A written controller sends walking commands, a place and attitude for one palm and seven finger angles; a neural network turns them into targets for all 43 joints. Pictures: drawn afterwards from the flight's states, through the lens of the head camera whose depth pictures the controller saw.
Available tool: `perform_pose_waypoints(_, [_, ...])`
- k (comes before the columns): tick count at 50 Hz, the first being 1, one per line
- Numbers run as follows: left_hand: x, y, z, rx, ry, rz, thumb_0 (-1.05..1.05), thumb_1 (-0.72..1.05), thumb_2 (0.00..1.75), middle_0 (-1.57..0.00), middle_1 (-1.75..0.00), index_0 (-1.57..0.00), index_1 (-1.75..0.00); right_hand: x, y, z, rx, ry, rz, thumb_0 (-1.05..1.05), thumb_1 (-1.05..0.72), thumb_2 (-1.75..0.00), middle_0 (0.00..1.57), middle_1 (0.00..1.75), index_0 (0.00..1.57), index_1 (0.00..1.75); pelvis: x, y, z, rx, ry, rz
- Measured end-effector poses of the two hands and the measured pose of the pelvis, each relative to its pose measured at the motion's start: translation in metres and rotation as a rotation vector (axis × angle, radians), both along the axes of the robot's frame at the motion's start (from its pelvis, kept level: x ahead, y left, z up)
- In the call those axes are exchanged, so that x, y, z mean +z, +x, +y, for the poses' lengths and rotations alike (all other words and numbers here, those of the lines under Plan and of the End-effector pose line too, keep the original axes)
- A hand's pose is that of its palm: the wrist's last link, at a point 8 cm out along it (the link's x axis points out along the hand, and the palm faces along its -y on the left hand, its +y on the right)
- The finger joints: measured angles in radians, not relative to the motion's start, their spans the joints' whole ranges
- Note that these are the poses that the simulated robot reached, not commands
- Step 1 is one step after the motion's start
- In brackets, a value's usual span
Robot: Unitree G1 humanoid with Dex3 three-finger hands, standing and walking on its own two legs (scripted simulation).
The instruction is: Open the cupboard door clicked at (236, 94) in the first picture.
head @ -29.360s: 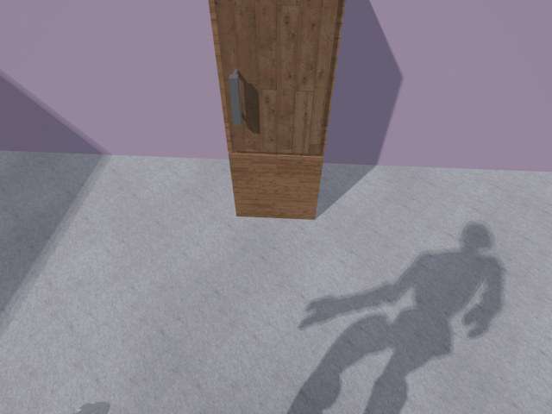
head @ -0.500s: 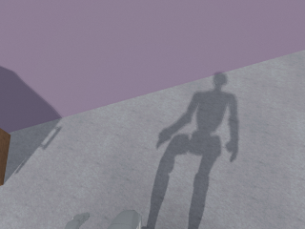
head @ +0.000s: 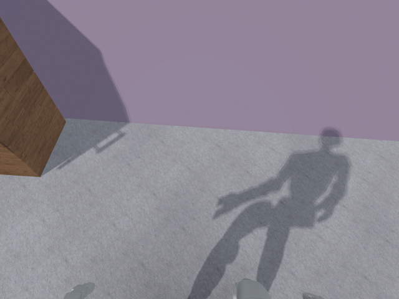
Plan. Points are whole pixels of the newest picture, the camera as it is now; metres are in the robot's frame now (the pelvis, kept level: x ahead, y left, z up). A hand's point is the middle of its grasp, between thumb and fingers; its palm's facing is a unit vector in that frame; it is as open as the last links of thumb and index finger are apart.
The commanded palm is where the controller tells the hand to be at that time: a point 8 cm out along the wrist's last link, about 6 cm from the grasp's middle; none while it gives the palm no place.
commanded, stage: turn to face it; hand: left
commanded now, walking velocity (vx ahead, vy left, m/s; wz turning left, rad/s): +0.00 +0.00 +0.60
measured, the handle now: out of the picture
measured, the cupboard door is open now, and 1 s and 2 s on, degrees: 55 55 55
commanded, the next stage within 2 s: take the last steps up to it in 1.40 s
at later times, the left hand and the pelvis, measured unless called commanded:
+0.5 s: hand out of the picture +0.04 +0.12 -0.15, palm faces +0.33 -0.90 -0.27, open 7.3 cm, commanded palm none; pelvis +0.02 -0.08 +0.00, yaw +20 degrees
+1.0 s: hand out of the picture -0.02 +0.17 -0.17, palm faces +0.61 -0.75 -0.25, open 7.4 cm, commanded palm none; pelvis +0.03 -0.06 +0.00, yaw +36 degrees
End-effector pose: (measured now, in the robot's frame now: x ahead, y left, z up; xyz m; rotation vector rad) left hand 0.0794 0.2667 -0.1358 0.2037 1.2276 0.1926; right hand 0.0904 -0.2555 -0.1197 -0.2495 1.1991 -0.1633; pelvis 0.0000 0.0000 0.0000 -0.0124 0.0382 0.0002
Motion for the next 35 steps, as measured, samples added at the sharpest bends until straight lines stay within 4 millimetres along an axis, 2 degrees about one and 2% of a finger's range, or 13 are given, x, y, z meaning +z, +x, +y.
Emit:
perform_pose_waypoints(4, [0.008,0.017,-0.011,0.014,0.007,-0.057,0.01,0.90,0.90,-0.20,-0.30,-0.20,-0.30,-0.005,-0.005,-0.006,0.014,0.021,0.038,0.00,-0.91,-0.90,0.21,0.30,0.20,0.30,0.001,0.004,-0.011,0.044,0.002,0.002])
perform_pose_waypoints(9, [0.016,0.034,-0.036,0.027,0.023,-0.117,0.01,0.90,0.90,-0.20,-0.30,-0.20,-0.30,-0.022,-0.010,-0.025,0.023,0.050,0.092,0.00,-0.91,-0.90,0.21,0.30,0.20,0.30,-0.004,0.007,-0.035,0.101,0.018,0.005])
perform_pose_waypoints(13, [0.020,0.030,-0.059,0.050,0.053,-0.152,0.01,0.90,0.90,-0.20,-0.30,-0.20,-0.30,-0.040,-0.003,-0.047,0.038,0.073,0.122,0.00,-0.91,-0.90,0.21,0.30,0.20,0.30,-0.012,0.011,-0.056,0.156,0.033,0.001])
perform_pose_waypoints(19, [0.027,-0.012,-0.088,0.153,0.042,-0.082,0.01,0.90,0.90,-0.20,-0.30,-0.20,-0.30,-0.035,0.027,-0.062,0.113,0.086,0.141,0.00,-0.91,-0.90,0.20,0.30,0.20,0.30,0.000,0.017,-0.073,0.248,0.063,-0.015])
perform_pose_waypoints(25, [0.021,-0.063,-0.104,0.304,0.022,-0.021,0.01,0.91,0.90,-0.20,-0.30,-0.21,-0.30,-0.028,0.068,-0.056,0.235,0.073,0.140,0.00,-0.91,-0.90,0.20,0.30,0.19,0.30,0.003,0.024,-0.082,0.340,0.072,-0.013])
perform_pose_waypoints(30, [0.012,-0.115,-0.107,0.422,0.009,0.051,0.01,0.91,0.90,-0.20,-0.30,-0.21,-0.30,-0.024,0.114,-0.028,0.364,0.059,0.092,0.00,-0.91,-0.90,0.20,0.30,0.19,0.30,0.000,0.025,-0.080,0.415,0.064,-0.015])
perform_pose_waypoints(35, [-0.006,-0.167,-0.104,0.528,-0.024,0.130,0.01,0.91,0.90,-0.20,-0.30,-0.20,-0.30,-0.016,0.162,0.022,0.498,0.056,-0.013,0.00,-0.91,-0.90,0.20,0.30,0.19,0.30,-0.010,0.025,-0.067,0.479,0.053,-0.014])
